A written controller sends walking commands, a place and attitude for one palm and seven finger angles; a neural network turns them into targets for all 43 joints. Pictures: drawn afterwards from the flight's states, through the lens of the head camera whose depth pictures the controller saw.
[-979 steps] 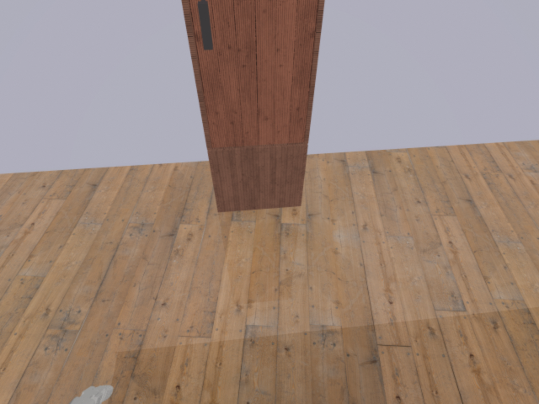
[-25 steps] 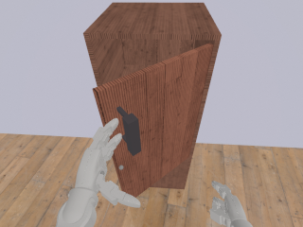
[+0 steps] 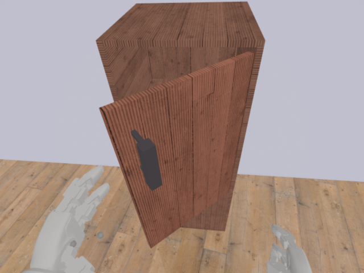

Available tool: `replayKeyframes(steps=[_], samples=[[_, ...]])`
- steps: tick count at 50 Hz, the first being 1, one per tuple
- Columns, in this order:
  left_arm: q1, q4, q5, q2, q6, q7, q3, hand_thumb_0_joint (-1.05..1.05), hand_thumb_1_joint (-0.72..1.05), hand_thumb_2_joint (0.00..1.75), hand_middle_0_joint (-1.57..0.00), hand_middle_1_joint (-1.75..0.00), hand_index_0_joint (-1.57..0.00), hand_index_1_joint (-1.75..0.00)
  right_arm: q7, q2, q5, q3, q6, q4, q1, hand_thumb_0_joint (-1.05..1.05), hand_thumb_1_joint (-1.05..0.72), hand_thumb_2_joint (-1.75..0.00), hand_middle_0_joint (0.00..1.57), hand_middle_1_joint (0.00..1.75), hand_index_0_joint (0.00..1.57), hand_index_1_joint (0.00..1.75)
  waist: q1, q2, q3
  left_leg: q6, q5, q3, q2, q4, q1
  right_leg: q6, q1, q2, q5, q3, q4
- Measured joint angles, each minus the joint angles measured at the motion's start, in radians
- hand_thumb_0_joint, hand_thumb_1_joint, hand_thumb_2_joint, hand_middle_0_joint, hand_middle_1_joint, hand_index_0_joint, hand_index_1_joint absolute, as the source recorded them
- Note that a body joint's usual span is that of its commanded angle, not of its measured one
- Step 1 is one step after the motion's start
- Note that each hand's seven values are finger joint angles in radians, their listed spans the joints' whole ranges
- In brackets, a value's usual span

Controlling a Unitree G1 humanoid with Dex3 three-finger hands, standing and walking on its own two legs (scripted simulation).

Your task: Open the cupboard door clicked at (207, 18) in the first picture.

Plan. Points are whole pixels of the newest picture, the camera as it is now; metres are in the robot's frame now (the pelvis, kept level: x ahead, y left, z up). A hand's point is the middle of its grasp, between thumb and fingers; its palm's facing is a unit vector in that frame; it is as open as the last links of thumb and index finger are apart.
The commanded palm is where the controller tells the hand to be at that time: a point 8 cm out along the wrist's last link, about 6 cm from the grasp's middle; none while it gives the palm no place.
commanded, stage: draw the hand back to the body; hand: left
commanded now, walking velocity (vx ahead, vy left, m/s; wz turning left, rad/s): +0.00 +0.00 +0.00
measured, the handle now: (145, 159) +0.30 +0.11 +0.14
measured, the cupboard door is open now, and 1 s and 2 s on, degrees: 42 42 42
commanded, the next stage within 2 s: step back with the hand held close in 1.68 s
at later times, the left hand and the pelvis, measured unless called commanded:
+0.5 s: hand (70, 227) +0.15 +0.20 +0.14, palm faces +0.00 -1.00 -0.07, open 16.3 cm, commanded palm +0.12 +0.25 +0.16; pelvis -0.02 +0.03 +0.00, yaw +0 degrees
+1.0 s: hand (39, 204) +0.18 +0.26 +0.16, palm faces +0.32 -0.87 -0.37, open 12.7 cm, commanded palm +0.13 +0.30 +0.18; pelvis +0.00 +0.04 +0.02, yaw -2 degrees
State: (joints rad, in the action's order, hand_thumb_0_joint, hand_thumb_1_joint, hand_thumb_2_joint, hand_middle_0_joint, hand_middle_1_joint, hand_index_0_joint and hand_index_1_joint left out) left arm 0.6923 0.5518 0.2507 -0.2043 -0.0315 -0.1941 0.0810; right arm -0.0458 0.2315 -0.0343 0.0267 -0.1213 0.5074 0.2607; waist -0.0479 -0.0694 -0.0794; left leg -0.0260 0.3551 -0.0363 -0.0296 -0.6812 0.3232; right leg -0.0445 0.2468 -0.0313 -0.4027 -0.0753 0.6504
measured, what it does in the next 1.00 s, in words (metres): stands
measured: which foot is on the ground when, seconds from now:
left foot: down 0.00-1.00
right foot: down 0.00-1.00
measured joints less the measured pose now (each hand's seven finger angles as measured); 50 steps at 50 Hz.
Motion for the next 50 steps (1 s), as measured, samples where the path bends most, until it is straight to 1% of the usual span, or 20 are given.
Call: replayKeyframes(steps=[3,6,10,14,18,22,31,32,33,35,37,39,44,50], samples=[[-0.013,-0.024,0.015,-0.005,-0.016,-0.013,0.014,-0.01,-0.50,0.30,-0.15,-0.30,-0.15,-0.30,-0.009,0.003,-0.003,-0.001,-0.024,0.007,0.000,0.02,-0.90,-0.90,0.20,0.30,0.20,0.30,-0.002,-0.003,0.005,0.001,0.002,-0.007,-0.001,-0.016,0.012,0.001,0.005,-0.002,0.001,-0.006,0.006],[-0.046,-0.043,0.023,0.000,-0.032,-0.017,0.008,-0.01,-0.50,0.30,-0.15,-0.30,-0.15,-0.30,-0.015,0.008,-0.003,0.002,-0.054,0.014,-0.002,0.02,-0.90,-0.90,0.20,0.30,0.20,0.30,-0.002,-0.006,0.015,0.003,0.002,-0.013,0.000,-0.030,0.023,0.003,0.009,-0.002,0.005,-0.012,0.009],[-0.093,-0.048,0.013,-0.007,-0.037,-0.013,-0.001,-0.01,-0.50,0.30,-0.15,-0.30,-0.15,-0.30,-0.019,0.004,-0.004,0.006,-0.083,0.024,-0.007,0.02,-0.90,-0.90,0.20,0.30,0.20,0.30,-0.001,-0.004,0.021,0.009,-0.003,-0.011,0.003,-0.036,0.030,0.009,0.014,0.002,0.013,-0.011,0.010],[-0.122,-0.041,0.008,-0.023,-0.012,-0.006,0.010,-0.01,-0.50,0.30,-0.15,-0.30,-0.15,-0.30,-0.020,-0.007,-0.006,0.014,-0.093,0.030,-0.011,0.02,-0.90,-0.90,0.20,0.30,0.20,0.30,0.003,0.000,0.021,0.017,-0.009,-0.001,0.009,-0.026,0.023,0.017,0.011,0.008,0.022,-0.001,0.002],[-0.130,-0.033,0.017,-0.030,0.038,0.001,0.031,-0.01,-0.50,0.30,-0.15,-0.30,-0.15,-0.30,-0.020,-0.016,-0.011,0.025,-0.091,0.032,-0.014,0.02,-0.90,-0.90,0.20,0.30,0.20,0.30,0.005,0.005,0.018,0.027,-0.017,0.010,0.017,-0.009,0.011,0.026,0.002,0.017,0.030,0.009,-0.011],[-0.125,-0.014,0.021,-0.033,0.080,0.005,0.045,-0.01,-0.50,0.30,-0.15,-0.30,-0.15,-0.30,-0.018,-0.020,-0.013,0.035,-0.091,0.030,-0.013,0.02,-0.90,-0.90,0.20,0.30,0.20,0.30,0.000,0.012,0.016,0.035,-0.022,0.015,0.023,0.001,0.003,0.035,-0.007,0.024,0.038,0.014,-0.025],[-0.144,0.020,0.018,-0.052,0.109,0.000,0.066,-0.01,-0.47,0.32,-0.15,-0.30,-0.15,-0.30,-0.015,-0.012,-0.013,0.046,-0.094,0.033,-0.025,0.02,-0.90,-0.90,0.20,0.30,0.20,0.30,-0.013,0.016,0.020,0.048,-0.030,0.014,0.035,0.012,-0.010,0.048,-0.028,0.035,0.051,0.012,-0.048],[-0.150,0.021,-0.015,-0.063,0.103,0.027,0.061,-0.01,-0.45,0.32,-0.15,-0.30,-0.15,-0.30,-0.020,-0.013,-0.009,0.046,-0.091,0.033,-0.027,0.02,-0.90,-0.90,0.20,0.30,0.20,0.30,-0.017,0.017,0.024,0.049,-0.031,0.016,0.035,0.017,-0.016,0.048,-0.033,0.035,0.053,0.014,-0.053],[-0.151,0.022,-0.051,-0.076,0.090,0.068,0.057,-0.01,-0.44,0.33,-0.15,-0.30,-0.15,-0.30,-0.027,-0.016,-0.002,0.048,-0.087,0.034,-0.031,0.02,-0.90,-0.90,0.20,0.30,0.20,0.30,-0.020,0.018,0.030,0.049,-0.034,0.019,0.034,0.025,-0.025,0.048,-0.041,0.034,0.058,0.017,-0.062],[-0.141,0.020,-0.101,-0.087,0.060,0.143,0.062,-0.01,-0.39,0.35,-0.16,-0.30,-0.16,-0.30,-0.035,-0.024,0.009,0.051,-0.076,0.034,-0.039,0.02,-0.90,-0.90,0.20,0.30,0.20,0.30,-0.017,0.022,0.041,0.049,-0.043,0.025,0.031,0.045,-0.040,0.049,-0.054,0.031,0.070,0.023,-0.084],[-0.135,0.012,-0.138,-0.084,0.041,0.200,0.067,-0.01,-0.34,0.37,-0.16,-0.30,-0.16,-0.30,-0.038,-0.029,0.017,0.051,-0.065,0.032,-0.044,0.02,-0.90,-0.90,0.20,0.30,0.20,0.30,-0.016,0.024,0.057,0.049,-0.052,0.029,0.030,0.065,-0.055,0.049,-0.068,0.030,0.082,0.028,-0.105],[-0.133,0.003,-0.164,-0.081,0.026,0.239,0.067,-0.01,-0.28,0.40,-0.16,-0.30,-0.16,-0.30,-0.037,-0.030,0.024,0.050,-0.056,0.036,-0.044,0.02,-0.90,-0.90,0.20,0.30,0.20,0.30,-0.018,0.024,0.070,0.049,-0.062,0.034,0.031,0.086,-0.069,0.050,-0.079,0.031,0.092,0.032,-0.124],[-0.122,-0.012,-0.197,-0.090,-0.002,0.290,0.073,-0.01,-0.13,0.46,-0.17,-0.30,-0.17,-0.30,-0.034,-0.028,0.035,0.045,-0.035,0.065,-0.039,0.02,-0.90,-0.90,0.20,0.30,0.20,0.30,-0.022,0.022,0.084,0.052,-0.079,0.043,0.037,0.137,-0.107,0.052,-0.110,0.037,0.107,0.042,-0.165],[-0.131,-0.039,-0.205,-0.113,-0.025,0.311,0.119,-0.01,0.08,0.55,-0.18,-0.30,-0.18,-0.30,-0.033,-0.025,0.037,0.033,-0.008,0.098,-0.040,0.02,-0.90,-0.90,0.21,0.30,0.20,0.30,-0.021,0.018,0.089,0.051,-0.089,0.051,0.038,0.181,-0.147,0.052,-0.143,0.038,0.114,0.049,-0.201]])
